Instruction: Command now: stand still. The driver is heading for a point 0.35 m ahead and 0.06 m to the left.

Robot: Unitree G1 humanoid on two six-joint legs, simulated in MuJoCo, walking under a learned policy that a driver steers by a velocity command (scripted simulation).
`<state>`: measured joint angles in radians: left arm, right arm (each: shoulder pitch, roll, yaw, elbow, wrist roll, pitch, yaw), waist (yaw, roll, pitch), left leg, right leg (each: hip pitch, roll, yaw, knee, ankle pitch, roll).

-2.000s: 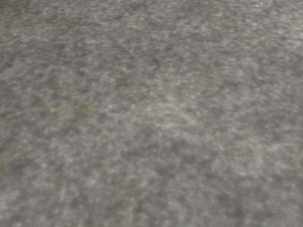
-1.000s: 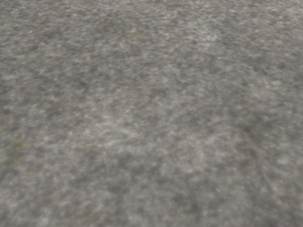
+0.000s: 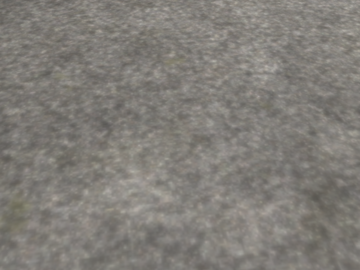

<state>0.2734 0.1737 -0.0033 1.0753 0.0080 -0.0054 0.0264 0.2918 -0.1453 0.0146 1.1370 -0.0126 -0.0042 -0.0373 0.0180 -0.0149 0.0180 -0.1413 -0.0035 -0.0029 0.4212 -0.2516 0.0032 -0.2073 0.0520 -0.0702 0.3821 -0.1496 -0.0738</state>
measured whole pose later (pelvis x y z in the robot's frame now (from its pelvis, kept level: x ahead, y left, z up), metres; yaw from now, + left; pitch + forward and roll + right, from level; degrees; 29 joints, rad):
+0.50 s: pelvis +0.03 +0.02 +0.00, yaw +0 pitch -1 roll +0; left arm 0.30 0.13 -0.01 1.15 0.01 -0.01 0.04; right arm 0.32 -0.12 0.02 1.16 -0.01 -0.02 -0.05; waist 0.01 0.00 0.03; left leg -0.08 -0.02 0.01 0.38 -0.27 0.03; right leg -0.18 0.03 -0.05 0.39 -0.19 -0.05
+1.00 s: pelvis +0.10 -0.01 -0.01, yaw +0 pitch +0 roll +1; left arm 0.27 0.17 0.04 1.04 0.02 -0.06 -0.01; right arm 0.51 -0.18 -0.04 1.17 -0.02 -0.04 -0.03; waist -0.03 0.04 0.01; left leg 0.00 -0.01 -0.02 0.40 -0.39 0.02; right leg -0.33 -0.01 -0.08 0.63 -0.35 -0.08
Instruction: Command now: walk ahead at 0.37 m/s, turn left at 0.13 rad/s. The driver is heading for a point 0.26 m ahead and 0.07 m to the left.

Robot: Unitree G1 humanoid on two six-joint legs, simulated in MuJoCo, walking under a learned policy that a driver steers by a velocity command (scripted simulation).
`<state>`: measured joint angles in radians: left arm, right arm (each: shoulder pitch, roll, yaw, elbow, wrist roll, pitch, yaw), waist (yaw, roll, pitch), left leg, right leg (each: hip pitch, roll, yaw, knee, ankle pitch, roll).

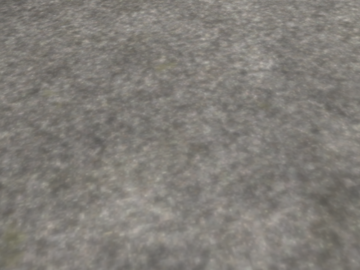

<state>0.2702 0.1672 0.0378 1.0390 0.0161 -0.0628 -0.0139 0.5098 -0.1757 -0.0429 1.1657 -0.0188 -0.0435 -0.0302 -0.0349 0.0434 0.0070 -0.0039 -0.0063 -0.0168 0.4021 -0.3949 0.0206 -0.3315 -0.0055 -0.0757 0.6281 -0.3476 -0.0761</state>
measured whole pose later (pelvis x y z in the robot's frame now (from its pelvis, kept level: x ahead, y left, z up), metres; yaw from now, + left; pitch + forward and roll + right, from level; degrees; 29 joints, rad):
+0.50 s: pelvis +0.18 -0.02 -0.01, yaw +4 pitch -1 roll +0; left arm 0.41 0.11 0.00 1.12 0.00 -0.05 0.04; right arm 0.16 -0.13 -0.02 1.02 -0.02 -0.06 -0.02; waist 0.01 -0.02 0.09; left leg -0.37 -0.05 0.11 0.55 -0.17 0.12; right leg -0.16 0.02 -0.08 0.87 -0.56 -0.04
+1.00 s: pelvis +0.23 -0.04 +0.01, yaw +4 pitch -1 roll +0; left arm 0.36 0.10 -0.01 1.14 0.01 -0.03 0.04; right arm 0.30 -0.13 -0.01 1.13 -0.01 -0.02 -0.03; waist -0.01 0.01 0.02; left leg -0.20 -0.02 0.08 0.38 -0.15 0.05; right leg -0.10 0.01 -0.03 0.39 -0.26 -0.02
